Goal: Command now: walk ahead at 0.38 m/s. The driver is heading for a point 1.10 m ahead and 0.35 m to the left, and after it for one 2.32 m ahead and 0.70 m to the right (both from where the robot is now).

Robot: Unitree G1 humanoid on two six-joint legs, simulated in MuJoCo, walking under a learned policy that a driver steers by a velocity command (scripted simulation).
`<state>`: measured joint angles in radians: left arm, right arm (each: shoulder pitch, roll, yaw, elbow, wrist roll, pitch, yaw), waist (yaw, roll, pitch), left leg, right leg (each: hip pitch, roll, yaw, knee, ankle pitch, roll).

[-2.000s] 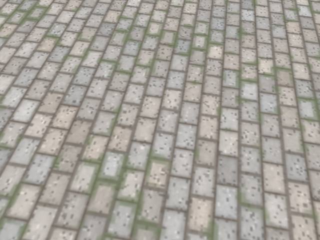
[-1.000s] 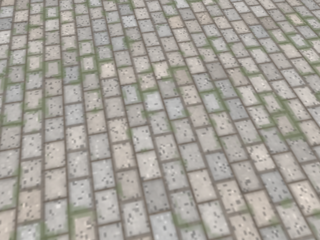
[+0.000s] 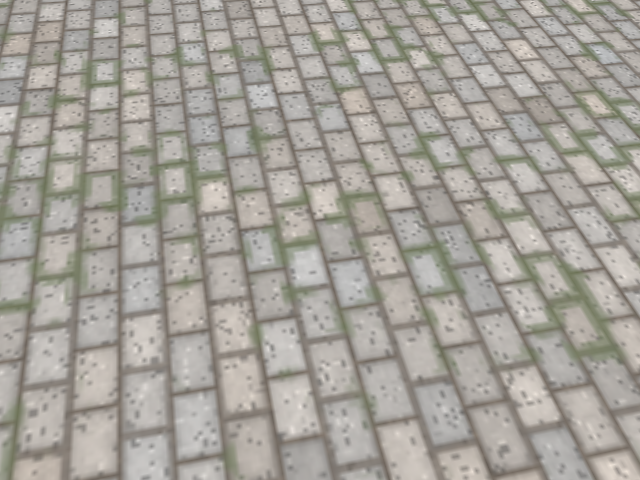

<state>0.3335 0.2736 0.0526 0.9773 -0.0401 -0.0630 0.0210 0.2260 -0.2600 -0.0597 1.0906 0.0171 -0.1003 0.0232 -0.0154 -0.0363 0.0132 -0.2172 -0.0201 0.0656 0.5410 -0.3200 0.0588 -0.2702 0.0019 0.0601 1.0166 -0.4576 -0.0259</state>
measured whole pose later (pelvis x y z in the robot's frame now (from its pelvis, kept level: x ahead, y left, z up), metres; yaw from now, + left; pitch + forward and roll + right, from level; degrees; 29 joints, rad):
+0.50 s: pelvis +0.25 -0.04 -0.01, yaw +5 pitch +1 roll -1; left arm 0.02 0.24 0.05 0.83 -0.01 -0.11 -0.03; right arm 0.40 -0.25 -0.03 1.05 0.03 -0.07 -0.01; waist -0.05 0.02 0.06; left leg -0.18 0.01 -0.07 1.07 -0.47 0.04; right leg -0.43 0.00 -0.08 0.56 -0.14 -0.05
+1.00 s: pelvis +0.51 +0.05 -0.02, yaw +21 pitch +1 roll -2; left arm 0.26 0.28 0.07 0.94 -0.01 -0.06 0.01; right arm 0.08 -0.27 -0.08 0.76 0.03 -0.04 0.04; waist 0.02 0.01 0.07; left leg -0.51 0.00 0.06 0.67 -0.17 0.11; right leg -0.10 -0.09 -0.16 0.90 -0.51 0.04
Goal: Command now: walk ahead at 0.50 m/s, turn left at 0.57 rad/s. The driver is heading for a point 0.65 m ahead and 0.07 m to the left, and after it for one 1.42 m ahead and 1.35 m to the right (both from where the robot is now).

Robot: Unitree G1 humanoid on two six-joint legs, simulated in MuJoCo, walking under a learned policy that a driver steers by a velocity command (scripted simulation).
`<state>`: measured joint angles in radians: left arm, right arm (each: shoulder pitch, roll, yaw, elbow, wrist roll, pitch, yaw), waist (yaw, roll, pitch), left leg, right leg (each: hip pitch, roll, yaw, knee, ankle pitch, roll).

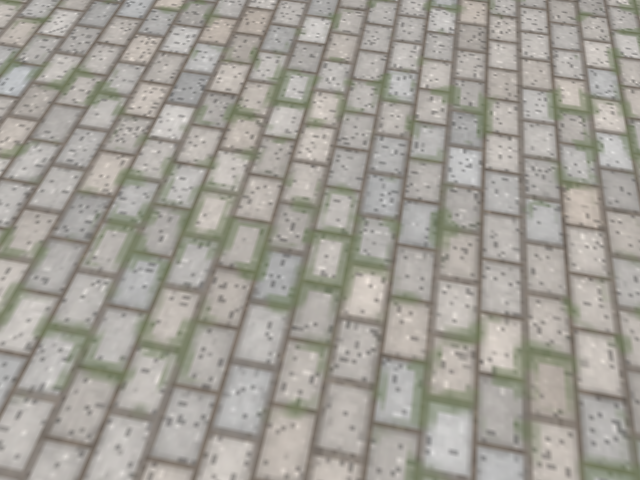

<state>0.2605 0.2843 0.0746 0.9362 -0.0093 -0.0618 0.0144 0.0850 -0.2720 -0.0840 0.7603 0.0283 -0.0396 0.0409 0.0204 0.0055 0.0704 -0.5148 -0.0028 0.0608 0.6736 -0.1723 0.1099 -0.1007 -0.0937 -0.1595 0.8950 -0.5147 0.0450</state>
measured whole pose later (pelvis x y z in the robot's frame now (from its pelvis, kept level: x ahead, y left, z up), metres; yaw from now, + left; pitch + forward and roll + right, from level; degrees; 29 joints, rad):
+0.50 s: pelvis +0.30 -0.01 +0.01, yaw +16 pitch +2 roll -2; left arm 0.03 0.27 0.05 0.76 0.01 -0.14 -0.03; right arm 0.38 -0.29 -0.08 0.80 0.02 -0.04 -0.02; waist -0.06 0.02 0.01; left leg -0.14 -0.08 -0.21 0.79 -0.49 0.05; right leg -0.46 0.05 0.00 0.52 -0.10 -0.04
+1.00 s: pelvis +0.52 +0.08 +0.01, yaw +13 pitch +3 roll -1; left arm 0.34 0.29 0.05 0.88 -0.03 -0.04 0.01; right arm 0.02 -0.25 -0.03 0.64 -0.02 -0.06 0.00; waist 0.08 -0.01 0.04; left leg -0.47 0.02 0.01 0.52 -0.10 0.02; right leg -0.32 0.03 0.07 0.99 -0.59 0.04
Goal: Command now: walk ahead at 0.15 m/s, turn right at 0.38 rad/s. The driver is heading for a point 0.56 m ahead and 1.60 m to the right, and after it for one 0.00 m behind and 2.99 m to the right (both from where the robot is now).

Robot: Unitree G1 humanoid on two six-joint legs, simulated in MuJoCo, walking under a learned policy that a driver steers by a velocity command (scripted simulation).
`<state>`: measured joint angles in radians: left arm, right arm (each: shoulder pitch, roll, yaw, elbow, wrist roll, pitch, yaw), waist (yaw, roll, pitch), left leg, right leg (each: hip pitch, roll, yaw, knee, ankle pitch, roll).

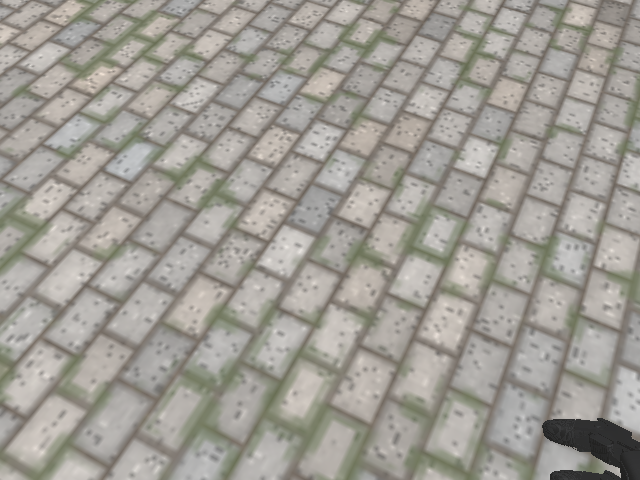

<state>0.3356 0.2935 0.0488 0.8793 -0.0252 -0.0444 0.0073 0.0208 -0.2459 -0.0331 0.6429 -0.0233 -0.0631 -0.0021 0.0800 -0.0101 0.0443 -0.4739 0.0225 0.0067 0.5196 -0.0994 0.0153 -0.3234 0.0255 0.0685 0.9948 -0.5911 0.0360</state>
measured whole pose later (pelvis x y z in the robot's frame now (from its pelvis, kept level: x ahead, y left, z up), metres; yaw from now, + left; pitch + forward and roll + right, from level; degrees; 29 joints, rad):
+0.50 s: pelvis +0.04 -0.04 +0.01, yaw -17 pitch +2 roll +3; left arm 0.23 0.30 0.06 0.68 0.00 0.02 0.02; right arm 0.10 -0.32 -0.10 0.79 -0.01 0.02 -0.05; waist 0.01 0.03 0.04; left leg -0.58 0.00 -0.02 1.10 -0.38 -0.05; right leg -0.32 0.01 0.05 0.50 -0.21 -0.05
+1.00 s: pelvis +0.06 +0.00 +0.02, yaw -35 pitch +2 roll +0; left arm 0.21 0.36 0.11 0.63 -0.02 0.07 0.02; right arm 0.14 -0.26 -0.07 0.74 -0.01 0.00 -0.04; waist 0.00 -0.05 0.05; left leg -0.22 0.02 0.04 0.43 -0.23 0.01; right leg -0.53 0.03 0.08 1.11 -0.40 0.09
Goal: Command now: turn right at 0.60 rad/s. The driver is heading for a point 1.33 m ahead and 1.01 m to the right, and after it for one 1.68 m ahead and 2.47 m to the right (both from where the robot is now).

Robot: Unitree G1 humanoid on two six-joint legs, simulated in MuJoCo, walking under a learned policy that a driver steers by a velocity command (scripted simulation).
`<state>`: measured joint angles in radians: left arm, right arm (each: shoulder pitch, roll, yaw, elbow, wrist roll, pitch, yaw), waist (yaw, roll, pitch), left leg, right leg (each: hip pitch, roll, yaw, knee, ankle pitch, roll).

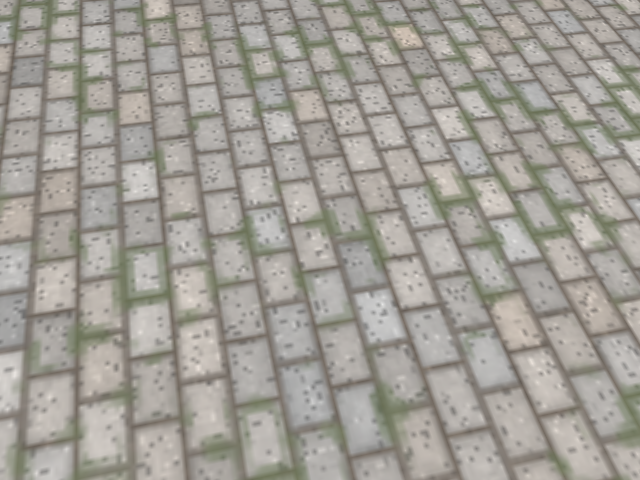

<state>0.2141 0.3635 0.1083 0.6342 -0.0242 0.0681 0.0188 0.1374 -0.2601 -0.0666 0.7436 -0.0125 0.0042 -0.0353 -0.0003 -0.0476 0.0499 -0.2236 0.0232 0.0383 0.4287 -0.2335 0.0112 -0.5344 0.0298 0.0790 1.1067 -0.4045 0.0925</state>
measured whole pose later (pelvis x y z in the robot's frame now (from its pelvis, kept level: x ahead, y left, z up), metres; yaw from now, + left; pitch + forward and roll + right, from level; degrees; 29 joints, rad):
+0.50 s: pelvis +0.05 -0.06 +0.01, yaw -17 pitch +2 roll +2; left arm 0.37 0.28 0.05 0.63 -0.01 -0.03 0.02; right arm 0.11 -0.34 -0.09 0.75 0.00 -0.07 0.02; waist 0.04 0.03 0.01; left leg -0.54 0.02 -0.06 0.73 -0.14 -0.04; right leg -0.15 0.04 0.14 0.35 -0.23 -0.05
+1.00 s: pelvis +0.27 -0.11 +0.00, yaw -35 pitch +2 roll +2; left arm 0.17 0.31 0.06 0.59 -0.02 -0.02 -0.02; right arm 0.35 -0.28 -0.06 0.84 0.00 -0.08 0.00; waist -0.09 -0.05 0.03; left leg 0.01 -0.01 0.14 0.25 -0.29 0.01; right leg -0.71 -0.09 0.05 0.90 -0.09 0.02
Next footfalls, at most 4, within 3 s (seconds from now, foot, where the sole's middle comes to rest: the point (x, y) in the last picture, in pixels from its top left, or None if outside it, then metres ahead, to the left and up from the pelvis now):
0.20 right None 0.03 -0.15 -0.78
0.68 left None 0.28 0.02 -0.78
1.16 right None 0.42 -0.37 -0.78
1.62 left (478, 379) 0.68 -0.37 -0.78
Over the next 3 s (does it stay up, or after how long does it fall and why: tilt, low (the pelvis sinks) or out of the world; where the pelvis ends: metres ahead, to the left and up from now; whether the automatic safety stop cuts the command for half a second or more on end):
stays up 0.92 -0.84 0.00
